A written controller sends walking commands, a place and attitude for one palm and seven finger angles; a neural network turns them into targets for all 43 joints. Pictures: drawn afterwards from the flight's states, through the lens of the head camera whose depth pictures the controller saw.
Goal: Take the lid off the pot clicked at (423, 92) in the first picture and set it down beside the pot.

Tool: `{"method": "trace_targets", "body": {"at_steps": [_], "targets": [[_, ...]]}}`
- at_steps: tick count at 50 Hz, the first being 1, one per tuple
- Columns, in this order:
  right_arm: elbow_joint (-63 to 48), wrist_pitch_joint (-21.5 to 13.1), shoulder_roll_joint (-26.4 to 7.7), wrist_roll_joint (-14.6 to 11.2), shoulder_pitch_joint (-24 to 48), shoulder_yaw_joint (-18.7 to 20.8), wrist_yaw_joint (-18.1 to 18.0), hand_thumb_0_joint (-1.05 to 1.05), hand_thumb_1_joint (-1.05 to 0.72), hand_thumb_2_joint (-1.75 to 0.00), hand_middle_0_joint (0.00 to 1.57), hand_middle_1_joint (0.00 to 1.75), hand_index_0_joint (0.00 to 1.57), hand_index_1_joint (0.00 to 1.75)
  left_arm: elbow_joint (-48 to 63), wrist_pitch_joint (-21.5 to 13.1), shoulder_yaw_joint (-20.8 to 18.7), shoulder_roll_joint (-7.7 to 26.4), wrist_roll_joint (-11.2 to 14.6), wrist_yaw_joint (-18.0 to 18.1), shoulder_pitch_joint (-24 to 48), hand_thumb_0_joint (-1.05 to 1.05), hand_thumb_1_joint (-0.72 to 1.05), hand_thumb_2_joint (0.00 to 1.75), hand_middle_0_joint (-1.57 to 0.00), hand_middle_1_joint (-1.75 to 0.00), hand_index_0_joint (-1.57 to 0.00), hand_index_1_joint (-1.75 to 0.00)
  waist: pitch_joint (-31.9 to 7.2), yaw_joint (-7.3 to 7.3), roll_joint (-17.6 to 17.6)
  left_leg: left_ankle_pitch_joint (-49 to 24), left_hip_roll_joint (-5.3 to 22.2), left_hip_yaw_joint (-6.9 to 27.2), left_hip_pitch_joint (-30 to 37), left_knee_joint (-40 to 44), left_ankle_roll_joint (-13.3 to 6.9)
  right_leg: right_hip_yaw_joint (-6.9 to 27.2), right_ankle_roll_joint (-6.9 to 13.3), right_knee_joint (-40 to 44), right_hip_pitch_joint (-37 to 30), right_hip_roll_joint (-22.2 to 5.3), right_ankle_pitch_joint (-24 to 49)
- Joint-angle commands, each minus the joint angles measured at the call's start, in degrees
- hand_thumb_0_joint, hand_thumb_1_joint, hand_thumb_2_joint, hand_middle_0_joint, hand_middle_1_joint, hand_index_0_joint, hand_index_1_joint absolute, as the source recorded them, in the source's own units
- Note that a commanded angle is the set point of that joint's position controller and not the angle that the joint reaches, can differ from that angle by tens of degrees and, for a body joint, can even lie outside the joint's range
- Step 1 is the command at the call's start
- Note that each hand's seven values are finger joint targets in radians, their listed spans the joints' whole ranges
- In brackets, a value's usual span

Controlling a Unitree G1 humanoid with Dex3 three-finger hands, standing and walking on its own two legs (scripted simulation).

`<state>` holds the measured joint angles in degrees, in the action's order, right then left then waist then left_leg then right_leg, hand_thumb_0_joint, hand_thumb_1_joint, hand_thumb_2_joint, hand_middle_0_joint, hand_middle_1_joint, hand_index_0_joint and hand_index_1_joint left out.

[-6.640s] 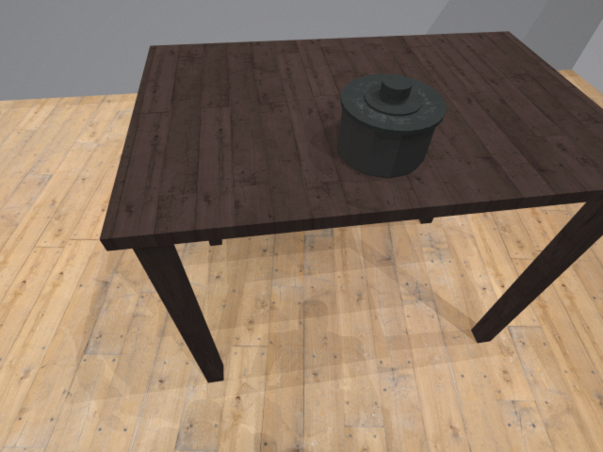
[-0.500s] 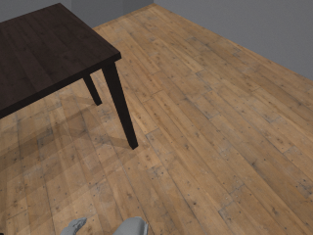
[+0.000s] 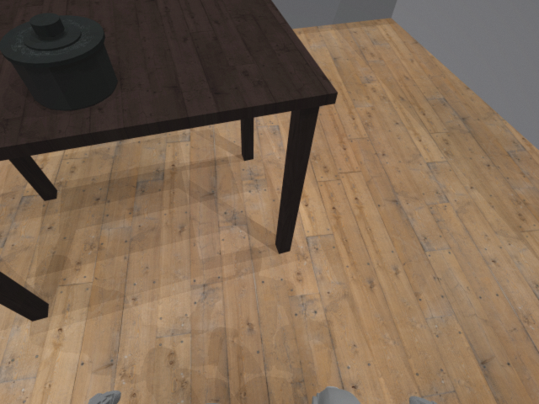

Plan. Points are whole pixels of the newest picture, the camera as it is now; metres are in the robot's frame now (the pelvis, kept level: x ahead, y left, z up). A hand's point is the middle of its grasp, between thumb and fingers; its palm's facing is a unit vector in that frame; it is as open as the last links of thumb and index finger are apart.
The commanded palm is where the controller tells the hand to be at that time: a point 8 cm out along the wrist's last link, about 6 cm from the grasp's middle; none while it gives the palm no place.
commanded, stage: turn to face it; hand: left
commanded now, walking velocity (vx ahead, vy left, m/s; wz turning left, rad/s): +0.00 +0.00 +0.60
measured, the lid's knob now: (47, 24) +0.68 +0.47 +0.16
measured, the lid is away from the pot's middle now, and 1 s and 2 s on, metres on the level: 0.00 0.00 0.00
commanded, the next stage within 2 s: take the last steps up to it in 0.54 s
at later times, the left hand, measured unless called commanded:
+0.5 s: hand out of the picture +0.01 +0.17 -0.16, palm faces +0.29 -0.93 -0.25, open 7.4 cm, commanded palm none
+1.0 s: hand out of the picture +0.01 +0.18 -0.15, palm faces +0.44 -0.86 -0.25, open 7.4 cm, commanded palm none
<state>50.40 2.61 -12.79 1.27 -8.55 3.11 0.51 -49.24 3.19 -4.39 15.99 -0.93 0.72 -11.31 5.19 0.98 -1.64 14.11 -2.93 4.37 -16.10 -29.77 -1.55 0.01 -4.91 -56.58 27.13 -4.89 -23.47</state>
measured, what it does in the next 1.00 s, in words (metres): steps on the spot, turning left: right foot, then left foot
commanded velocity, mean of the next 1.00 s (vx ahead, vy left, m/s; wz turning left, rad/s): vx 0.11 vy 0.03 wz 0.27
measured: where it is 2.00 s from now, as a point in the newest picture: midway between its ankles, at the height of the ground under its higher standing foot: (213, 372)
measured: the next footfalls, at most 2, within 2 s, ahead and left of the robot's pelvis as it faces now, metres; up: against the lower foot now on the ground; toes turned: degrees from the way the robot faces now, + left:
right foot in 0.16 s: +0.07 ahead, -0.14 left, +0.00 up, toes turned +5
left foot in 0.54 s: +0.03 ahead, +0.10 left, +0.00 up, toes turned +17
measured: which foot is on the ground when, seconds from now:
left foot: down 0.00-0.16, up 0.18-0.52, down 0.54-0.90, up 0.92-1.00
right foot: up 0.00-0.14, down 0.16-0.54, up 0.56-0.88, down 0.90-1.00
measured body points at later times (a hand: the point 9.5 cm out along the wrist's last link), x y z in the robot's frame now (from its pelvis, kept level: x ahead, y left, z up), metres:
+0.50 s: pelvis +0.02 -0.02 +0.00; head +0.07 -0.01 +0.45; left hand -0.01 +0.22 -0.14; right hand +0.20 -0.24 -0.14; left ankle -0.01 +0.10 -0.71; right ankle +0.03 -0.15 -0.74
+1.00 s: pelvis +0.06 -0.01 +0.00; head +0.08 -0.03 +0.45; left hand -0.01 +0.22 -0.13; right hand +0.18 -0.22 -0.16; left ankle +0.00 +0.10 -0.68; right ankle +0.08 -0.12 -0.74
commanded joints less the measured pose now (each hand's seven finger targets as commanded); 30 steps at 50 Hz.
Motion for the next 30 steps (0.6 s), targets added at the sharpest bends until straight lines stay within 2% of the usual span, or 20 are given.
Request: {"method": "trace_targets", "body": {"at_steps": [1, 4, 5, 6, 7, 8, 9, 11, 12, 13, 16, 18, 22, 24, 25, 26, 27, 28, 29, 30], "targets": [[-3.66, -1.28, -13.09, -0.01, -1.25, 3.95, -0.74, 0.00, -0.90, -0.90, 0.20, 0.30, 0.20, 0.30, 5.67, -1.86, -0.79, 4.17, 0.29, 0.24, 1.24, 0.00, 0.90, 0.90, -0.20, -0.30, -0.20, -0.30, -7.25, -2.14, 10.27, -13.53, 13.45, 16.28, 4.96, 9.18, -8.41, 0.08, 0.24, 8.56, -1.51, 2.36, -0.82], [-3.99, -0.93, -12.95, -0.15, -0.35, 4.20, -0.83, 0.00, -0.90, -0.90, 0.20, 0.30, 0.20, 0.30, 5.46, -2.53, -0.61, 4.05, 0.54, 0.43, -1.23, 0.00, 0.90, 0.90, -0.20, -0.30, -0.20, -0.30, -8.67, -1.09, 11.04, -20.31, 11.94, 17.38, 2.81, 4.79, -7.42, -0.91, 0.87, 18.14, -9.66, 4.94, 2.54], [-4.28, -0.85, -12.48, -0.40, 0.81, 4.07, -0.83, 0.00, -0.90, -0.90, 0.20, 0.30, 0.20, 0.30, 4.95, -2.86, -0.76, 4.54, 0.64, 0.54, -3.41, 0.00, 0.90, 0.90, -0.20, -0.30, -0.20, -0.30, -9.04, 0.29, 10.07, -18.97, 10.80, 16.91, -0.05, 2.67, -6.16, -1.11, 1.01, 24.02, -14.64, 5.02, 6.51], [-4.78, -0.88, -10.74, -0.86, 1.06, 3.84, -0.77, 0.00, -0.90, -0.90, 0.20, 0.30, 0.20, 0.30, 4.59, -3.43, -1.15, 5.92, 0.52, 0.81, -5.53, 0.00, 0.90, 0.90, -0.20, -0.30, -0.20, -0.30, -9.48, 1.57, 5.82, -13.84, 8.27, 15.54, -4.83, -1.46, -3.81, 0.99, 1.49, 33.12, -21.58, 2.60, 10.96], [-5.57, -1.06, -6.80, -1.39, -0.04, 3.22, -0.50, 0.00, -0.90, -0.90, 0.20, 0.30, 0.20, 0.30, 4.64, -3.98, -2.28, 10.70, -0.42, 1.33, -6.89, 0.00, 0.90, 0.90, -0.20, -0.30, -0.20, -0.30, -10.45, 1.94, -8.82, 2.77, 0.93, 6.84, -15.71, -12.92, 0.80, 15.92, 5.56, 39.92, -29.49, -11.24, 13.58], [-6.96, -1.07, -6.33, -0.97, -0.11, 3.22, -0.45, 0.00, -0.90, -0.90, 0.20, 0.30, 0.20, 0.30, 5.45, -3.72, -2.65, 14.09, -0.64, 1.38, -6.43, 0.00, 0.90, 0.90, -0.20, -0.30, -0.20, -0.30, -9.08, 1.87, -13.38, 21.06, -2.32, 1.13, -18.84, -25.41, 3.56, 25.18, 12.75, 41.51, -25.58, -23.27, 19.45], [-6.08, -0.52, -8.46, -0.27, 1.43, 3.71, -0.54, 0.00, -0.90, -0.90, 0.20, 0.30, 0.20, 0.30, 5.31, -3.75, -2.58, 11.18, -0.25, 1.73, -5.36, 0.00, 0.90, 0.90, -0.20, -0.30, -0.20, -0.30, -6.97, 1.63, -11.62, 20.12, 0.75, 3.93, -18.39, -33.62, 2.75, 21.89, 14.51, 40.54, -20.19, -21.53, 20.13], [-4.17, -0.15, -7.54, -0.16, 0.40, 3.47, 0.05, 0.00, -0.90, -0.90, 0.20, 0.30, 0.20, 0.30, 5.76, -3.77, -1.55, 7.00, -0.18, 1.62, -0.68, 0.00, 0.90, 0.90, -0.20, -0.30, -0.20, -0.30, -4.23, -0.89, -8.38, 14.10, 2.70, 1.60, -18.47, -39.94, 3.37, 12.46, 14.27, 37.49, -18.19, -15.40, 25.12], [-3.54, -0.01, -6.66, -0.17, -0.28, 3.15, 0.39, 0.00, -0.90, -0.90, 0.20, 0.30, 0.20, 0.30, 5.90, -3.91, -1.12, 5.87, -0.33, 1.53, -0.13, 0.00, 0.90, 0.90, -0.20, -0.30, -0.20, -0.30, -4.53, -1.37, -7.88, 12.45, 2.69, 0.01, -17.48, -39.45, 3.90, 8.09, 13.75, 36.13, -18.49, -13.28, 28.89], [-3.35, 0.04, -5.80, -0.42, -0.46, 2.85, 0.61, 0.00, -0.90, -0.90, 0.20, 0.30, 0.20, 0.30, 5.61, -3.98, -1.15, 5.61, -0.53, 1.61, -0.83, 0.00, 0.90, 0.90, -0.20, -0.30, -0.20, -0.30, -5.24, -1.15, -7.80, 12.43, 2.59, -1.23, -16.15, -36.85, 4.18, 6.07, 13.51, 35.39, -19.25, -12.61, 32.25], [-3.69, -0.01, -4.17, -0.66, 2.72, 1.96, 0.56, 0.00, -0.90, -0.90, 0.20, 0.30, 0.20, 0.30, 3.75, -4.00, -1.39, 6.84, -0.74, 1.56, -4.98, 0.00, 0.90, 0.90, -0.20, -0.30, -0.20, -0.30, -6.84, 1.13, -9.61, 12.93, 2.30, -4.45, -14.12, -27.23, 4.81, 3.36, 13.69, 33.47, -24.15, -12.50, 41.76], [-3.68, -0.21, -3.59, -0.89, 4.63, 1.47, 0.50, 0.00, -0.90, -0.90, 0.20, 0.30, 0.20, 0.30, 2.31, -3.86, -1.56, 7.50, -0.83, 1.40, -7.20, 0.00, 0.90, 0.90, -0.20, -0.30, -0.20, -0.30, -6.80, 2.26, -8.77, 12.93, 1.75, -6.10, -12.06, -21.67, 4.66, 3.00, 13.70, 32.86, -25.32, -12.70, 45.18], [-2.89, -0.93, -3.02, -1.15, 3.32, 0.93, 0.06, 0.00, -0.90, -0.90, 0.20, 0.30, 0.20, 0.30, 1.07, -3.51, -1.88, 8.13, -0.91, 1.40, -6.90, 0.00, 0.90, 0.90, -0.20, -0.30, -0.20, -0.30, -8.35, 1.83, -11.06, 10.94, 0.95, -8.07, -5.79, -10.61, 3.76, 1.65, 12.68, 30.61, -25.66, -12.63, 48.04], [-1.57, -1.41, -3.65, -1.02, -0.09, 0.96, -0.29, 0.00, -0.90, -0.90, 0.20, 0.30, 0.20, 0.30, 0.58, -3.20, -1.93, 8.03, -0.42, 1.32, -5.89, 0.00, 0.90, 0.90, -0.20, -0.30, -0.20, -0.30, -9.54, -0.03, -9.99, 2.41, 0.80, -8.87, 2.09, -0.25, 3.26, -0.79, 9.90, 26.82, -22.91, -11.68, 43.46], [-0.79, -1.90, -4.97, -0.80, -2.76, 1.33, -0.35, 0.00, -0.90, -0.90, 0.20, 0.30, 0.20, 0.30, 0.50, -3.04, -1.89, 7.19, 0.10, 1.20, -5.10, 0.00, 0.90, 0.90, -0.20, -0.30, -0.20, -0.30, -10.55, -1.86, -7.10, -5.26, 2.78, -7.47, 8.89, 7.18, 2.20, -2.66, 7.57, 21.80, -18.90, -10.59, 38.33], [-0.86, -2.48, -9.91, -0.21, -4.84, 2.31, -0.54, 0.00, -0.90, -0.90, 0.20, 0.30, 0.20, 0.30, 1.48, -2.71, -1.46, 4.61, 0.52, 0.84, -6.14, 0.00, 0.90, 0.90, -0.20, -0.30, -0.20, -0.30, -13.12, -2.77, 6.45, -19.80, 13.69, 5.26, 18.91, 8.61, -2.43, -6.72, 3.76, 11.66, -7.16, -5.47, 20.53], [-0.64, -1.93, -14.34, -0.37, -6.89, 3.32, -0.62, 0.00, -0.90, -0.90, 0.20, 0.30, 0.20, 0.30, 2.89, -2.43, -0.13, 1.45, 0.40, 0.68, -5.65, 0.00, 0.90, 0.90, -0.20, -0.30, -0.20, -0.30, -12.00, -3.59, 18.58, -39.82, 25.44, 17.99, 20.17, 8.99, -10.58, -6.26, 1.17, 1.91, 3.02, -0.18, -13.69], [-0.17, -1.51, -13.73, -0.41, -7.80, 2.89, -1.02, 0.00, -0.90, -0.90, 0.20, 0.30, 0.20, 0.30, 3.13, -1.75, 0.01, 2.79, 0.03, 1.16, -2.70, 0.00, 0.90, 0.90, -0.20, -0.30, -0.20, -0.30, -10.17, -4.65, 13.16, -34.82, 25.19, 16.56, 14.96, 8.68, -12.82, -1.66, 1.82, -3.72, 2.09, -0.44, -14.31], [0.18, -1.74, -11.82, -0.11, -6.25, 2.50, -1.73, 0.00, -0.90, -0.90, 0.20, 0.30, 0.20, 0.30, 2.21, -1.78, -0.24, 2.11, 0.16, 1.23, -1.09, 0.00, 0.90, 0.90, -0.20, -0.30, -0.20, -0.30, -8.69, -3.86, 15.60, -33.26, 21.90, 15.38, 13.54, 8.85, -12.53, -0.06, 1.65, -6.26, 4.23, -0.33, -11.49], [-0.18, -1.77, -9.81, -0.17, -3.46, 1.82, -2.02, 0.00, -0.90, -0.90, 0.20, 0.30, 0.20, 0.30, 1.04, -1.80, -0.41, 2.85, 0.30, 0.99, -1.05, 0.00, 0.90, 0.90, -0.20, -0.30, -0.20, -0.30, -6.83, -2.69, 14.14, -32.13, 19.29, 12.16, 11.33, 8.96, -11.22, 0.80, 1.68, -7.19, 3.75, -0.57, -7.36]]}}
